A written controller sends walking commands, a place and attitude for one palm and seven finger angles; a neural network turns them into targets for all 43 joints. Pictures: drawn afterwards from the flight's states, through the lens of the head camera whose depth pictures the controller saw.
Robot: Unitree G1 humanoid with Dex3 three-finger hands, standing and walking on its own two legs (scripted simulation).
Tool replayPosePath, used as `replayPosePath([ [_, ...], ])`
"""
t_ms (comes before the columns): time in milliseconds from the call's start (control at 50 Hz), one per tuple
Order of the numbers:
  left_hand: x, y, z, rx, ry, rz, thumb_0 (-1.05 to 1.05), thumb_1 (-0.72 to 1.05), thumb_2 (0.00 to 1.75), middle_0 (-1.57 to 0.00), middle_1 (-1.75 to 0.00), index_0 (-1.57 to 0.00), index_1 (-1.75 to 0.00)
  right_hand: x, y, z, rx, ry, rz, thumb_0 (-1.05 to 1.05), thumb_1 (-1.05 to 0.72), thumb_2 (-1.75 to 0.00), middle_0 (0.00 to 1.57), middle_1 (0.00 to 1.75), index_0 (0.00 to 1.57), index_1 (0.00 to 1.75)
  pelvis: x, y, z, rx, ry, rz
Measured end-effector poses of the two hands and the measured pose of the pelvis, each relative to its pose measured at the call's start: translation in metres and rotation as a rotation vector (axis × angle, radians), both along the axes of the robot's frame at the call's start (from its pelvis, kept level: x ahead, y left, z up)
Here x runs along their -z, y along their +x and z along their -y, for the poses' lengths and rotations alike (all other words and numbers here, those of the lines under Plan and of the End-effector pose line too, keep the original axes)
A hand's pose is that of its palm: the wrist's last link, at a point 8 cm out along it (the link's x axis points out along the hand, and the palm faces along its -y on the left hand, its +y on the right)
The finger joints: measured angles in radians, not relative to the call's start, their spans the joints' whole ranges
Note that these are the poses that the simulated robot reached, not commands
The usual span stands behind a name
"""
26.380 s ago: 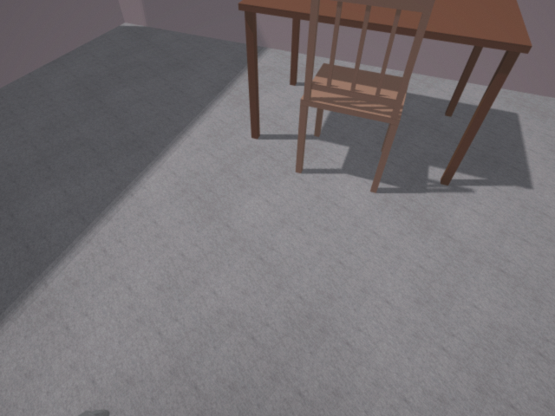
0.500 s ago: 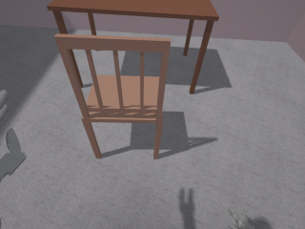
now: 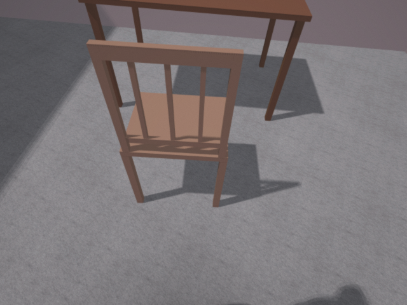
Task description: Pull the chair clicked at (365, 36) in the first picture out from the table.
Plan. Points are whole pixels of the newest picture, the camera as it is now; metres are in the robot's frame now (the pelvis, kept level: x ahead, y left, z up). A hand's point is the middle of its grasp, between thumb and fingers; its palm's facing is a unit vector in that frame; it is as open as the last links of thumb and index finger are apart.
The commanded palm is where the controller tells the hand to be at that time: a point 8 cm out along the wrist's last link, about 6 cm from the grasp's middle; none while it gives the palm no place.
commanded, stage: let the arm hang, fingers relaxed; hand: left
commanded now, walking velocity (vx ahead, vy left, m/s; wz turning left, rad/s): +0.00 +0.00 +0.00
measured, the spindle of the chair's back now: (170, 106) +0.71 +0.15 -0.08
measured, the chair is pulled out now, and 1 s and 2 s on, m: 0.55 0.55 0.55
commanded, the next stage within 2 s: look to check the result in 0.74 s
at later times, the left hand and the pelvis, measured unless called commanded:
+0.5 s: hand out of the picture +0.01 +0.18 -0.16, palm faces -0.04 -0.98 -0.21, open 7.3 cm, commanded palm none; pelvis +0.00 +0.02 +0.01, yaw -2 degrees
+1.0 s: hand out of the picture +0.01 +0.17 -0.17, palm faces -0.03 -0.98 -0.19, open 7.4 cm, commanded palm none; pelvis +0.01 +0.01 +0.01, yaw -2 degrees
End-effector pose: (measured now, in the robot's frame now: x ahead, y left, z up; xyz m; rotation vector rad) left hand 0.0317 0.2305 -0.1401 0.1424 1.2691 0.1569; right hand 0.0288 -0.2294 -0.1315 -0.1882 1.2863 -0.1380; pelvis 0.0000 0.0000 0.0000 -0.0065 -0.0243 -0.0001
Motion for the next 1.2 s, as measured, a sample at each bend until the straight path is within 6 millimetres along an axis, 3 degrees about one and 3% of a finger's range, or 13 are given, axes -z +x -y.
replayPosePath([
  [120,-0.008,-0.051,-0.022,0.005,0.048,-0.166,-0.02,0.99,0.9,-0.2,-0.3,-0.2,-0.3,0.006,-0.037,-0.011,0.04,0.025,-0.109,0.01,-0.91,-0.9,0.2,0.3,0.2,0.3,-0.004,-0.001,-0.006,0.006,-0.003,0.003],
  [220,-0.015,-0.066,-0.03,0.008,0.072,-0.217,0.0,0.94,0.9,-0.2,-0.3,-0.2,-0.3,0.012,-0.055,-0.021,0.063,0.054,-0.148,0.0,-0.91,-0.9,0.2,0.3,0.2,0.3,-0.006,-0.001,-0.011,0.013,0.002,0.001],
  [320,-0.015,-0.058,-0.025,0.019,0.065,-0.2,0.0,0.92,0.9,-0.19,-0.3,-0.2,-0.3,0.016,-0.063,-0.031,0.079,0.078,-0.162,0.0,-0.91,-0.9,0.2,0.3,0.2,0.3,-0.006,-0.001,-0.014,0.02,0.008,0.001],
  [480,-0.008,-0.024,-0.004,0.047,0.015,-0.114,0.01,0.91,0.9,-0.19,-0.3,-0.2,-0.3,0.017,-0.064,-0.043,0.103,0.099,-0.15,0.0,-0.91,-0.9,0.2,0.3,0.2,0.3,-0.006,0.002,-0.015,0.03,0.012,0.007],
  [580,-0.007,-0.015,-0.004,0.054,0.022,-0.103,0.02,0.94,0.9,-0.2,-0.3,-0.2,-0.3,0.017,-0.062,-0.046,0.115,0.104,-0.141,0.0,-0.91,-0.9,0.2,0.3,0.2,0.3,-0.006,0.003,-0.014,0.034,0.013,0.008],
  [1000,-0.005,-0.023,0.01,0.039,-0.004,-0.155,0.01,0.91,0.9,-0.2,-0.3,-0.2,-0.3,0.014,-0.051,-0.033,0.118,0.078,-0.154,0.0,-0.91,-0.9,0.2,0.3,0.2,0.3,-0.007,0.013,-0.009,0.038,0.012,0.004],
  [1200,-0.006,-0.018,0.012,0.041,-0.001,-0.156,0.01,0.91,0.9,-0.2,-0.3,-0.2,-0.3,0.015,-0.045,-0.031,0.12,0.081,-0.152,0.0,-0.91,-0.9,0.2,0.3,0.2,0.3,-0.007,0.017,-0.005,0.04,0.011,0.0],
])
